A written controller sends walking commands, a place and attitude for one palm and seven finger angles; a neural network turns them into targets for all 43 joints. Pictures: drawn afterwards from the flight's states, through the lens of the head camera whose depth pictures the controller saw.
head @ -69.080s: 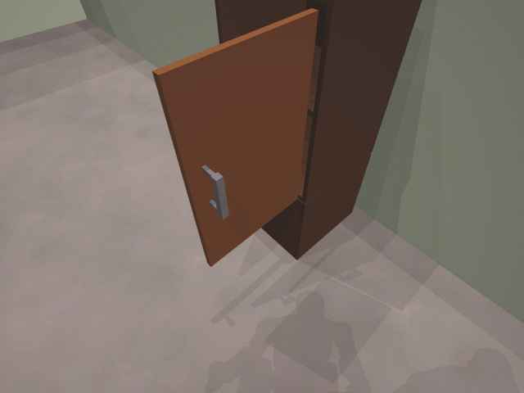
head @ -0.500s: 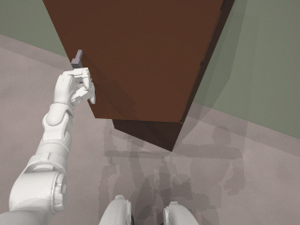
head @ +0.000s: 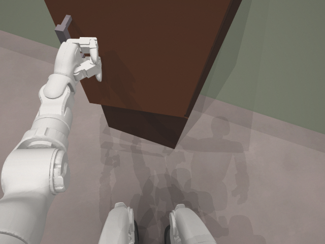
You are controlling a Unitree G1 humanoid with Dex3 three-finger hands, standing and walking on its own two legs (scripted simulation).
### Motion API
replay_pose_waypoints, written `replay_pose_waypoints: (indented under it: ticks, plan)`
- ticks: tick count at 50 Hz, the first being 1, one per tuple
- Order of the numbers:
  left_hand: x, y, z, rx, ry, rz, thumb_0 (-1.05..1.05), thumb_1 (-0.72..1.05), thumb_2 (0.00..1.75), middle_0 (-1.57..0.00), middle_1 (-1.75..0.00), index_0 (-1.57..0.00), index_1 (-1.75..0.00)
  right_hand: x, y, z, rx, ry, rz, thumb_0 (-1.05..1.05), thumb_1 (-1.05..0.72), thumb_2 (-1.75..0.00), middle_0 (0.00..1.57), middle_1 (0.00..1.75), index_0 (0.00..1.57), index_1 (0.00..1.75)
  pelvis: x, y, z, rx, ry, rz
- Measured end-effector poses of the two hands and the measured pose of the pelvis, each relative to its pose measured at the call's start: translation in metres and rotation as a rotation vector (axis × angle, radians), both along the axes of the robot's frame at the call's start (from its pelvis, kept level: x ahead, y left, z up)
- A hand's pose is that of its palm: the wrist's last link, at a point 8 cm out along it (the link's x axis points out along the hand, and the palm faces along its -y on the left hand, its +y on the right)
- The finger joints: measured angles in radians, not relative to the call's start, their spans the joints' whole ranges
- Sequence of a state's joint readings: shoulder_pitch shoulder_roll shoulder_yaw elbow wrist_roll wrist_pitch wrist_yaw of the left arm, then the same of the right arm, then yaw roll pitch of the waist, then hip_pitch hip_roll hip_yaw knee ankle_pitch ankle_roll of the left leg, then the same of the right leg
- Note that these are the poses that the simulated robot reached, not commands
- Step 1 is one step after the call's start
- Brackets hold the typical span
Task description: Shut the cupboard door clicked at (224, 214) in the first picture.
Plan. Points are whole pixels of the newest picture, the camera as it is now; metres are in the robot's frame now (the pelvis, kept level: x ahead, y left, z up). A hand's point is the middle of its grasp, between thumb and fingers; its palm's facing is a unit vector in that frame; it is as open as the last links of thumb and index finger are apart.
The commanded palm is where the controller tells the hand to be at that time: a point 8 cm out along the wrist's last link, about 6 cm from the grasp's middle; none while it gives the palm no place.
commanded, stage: push the door shut along its arc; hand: left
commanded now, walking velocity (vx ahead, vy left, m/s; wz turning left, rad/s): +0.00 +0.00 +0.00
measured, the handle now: (72, 45) +0.58 +0.18 +0.08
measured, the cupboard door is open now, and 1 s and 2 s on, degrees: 11 0 0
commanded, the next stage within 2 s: pull the fist back off the door in 0.86 s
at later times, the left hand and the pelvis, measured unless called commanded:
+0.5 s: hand (111, 49) +0.56 +0.09 +0.09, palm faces -0.31 -0.95 -0.04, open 2.7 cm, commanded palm +0.58 +0.11 +0.08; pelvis +0.01 -0.01 -0.01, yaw -1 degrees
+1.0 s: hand (119, 41) +0.59 +0.07 +0.09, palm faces -0.35 -0.94 -0.02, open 3.0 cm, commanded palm +0.62 +0.05 +0.08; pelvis -0.01 -0.01 -0.04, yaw -2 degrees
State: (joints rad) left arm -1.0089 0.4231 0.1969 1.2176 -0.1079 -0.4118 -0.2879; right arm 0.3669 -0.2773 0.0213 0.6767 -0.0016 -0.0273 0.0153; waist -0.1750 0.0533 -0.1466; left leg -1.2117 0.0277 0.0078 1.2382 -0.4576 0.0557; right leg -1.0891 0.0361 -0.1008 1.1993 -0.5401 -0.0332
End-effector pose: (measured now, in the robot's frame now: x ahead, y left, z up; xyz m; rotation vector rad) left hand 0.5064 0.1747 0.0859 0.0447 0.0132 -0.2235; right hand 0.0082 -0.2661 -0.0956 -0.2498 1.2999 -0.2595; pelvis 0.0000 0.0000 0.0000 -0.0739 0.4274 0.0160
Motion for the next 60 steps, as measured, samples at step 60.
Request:
replay_pose_waypoints:
  ticks: [60]
  plan:
    - [0.06,-0.062,0.001,-0.077,0.026,0.367,-0.07,0.73,0.98,-1.3,-1.5,-1.29,-1.5,-0.08,0.026,-0.017,0.059,0.143,-0.002,0.01,-0.91,-0.89,0.21,0.3,0.21,0.3,-0.019,-0.007,-0.035,-0.031,0.121,-0.007]
